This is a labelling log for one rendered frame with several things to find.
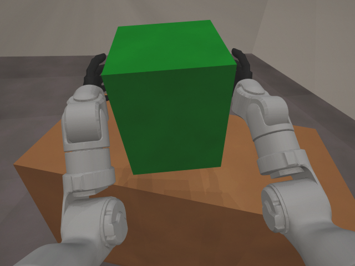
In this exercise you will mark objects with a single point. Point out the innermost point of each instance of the robot left forearm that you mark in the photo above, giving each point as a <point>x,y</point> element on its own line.
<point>85,133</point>

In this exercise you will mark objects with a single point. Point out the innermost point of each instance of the carton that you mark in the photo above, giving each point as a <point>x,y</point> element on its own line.
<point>170,88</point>

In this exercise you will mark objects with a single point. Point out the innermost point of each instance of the right robot hand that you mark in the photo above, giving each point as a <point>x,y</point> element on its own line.
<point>243,67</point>

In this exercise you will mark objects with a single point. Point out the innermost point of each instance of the right robot upper arm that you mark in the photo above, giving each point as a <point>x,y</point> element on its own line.
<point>298,209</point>

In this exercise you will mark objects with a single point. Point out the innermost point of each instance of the left robot hand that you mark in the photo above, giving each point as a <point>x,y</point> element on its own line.
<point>94,70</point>

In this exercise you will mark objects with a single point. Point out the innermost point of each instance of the pedestal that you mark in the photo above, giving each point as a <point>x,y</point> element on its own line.
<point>200,217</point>

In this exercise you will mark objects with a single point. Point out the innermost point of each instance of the left robot upper arm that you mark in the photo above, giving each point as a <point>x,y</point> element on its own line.
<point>91,228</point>

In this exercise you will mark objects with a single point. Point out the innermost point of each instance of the robot right forearm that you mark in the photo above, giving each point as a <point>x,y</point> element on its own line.
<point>279,154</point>

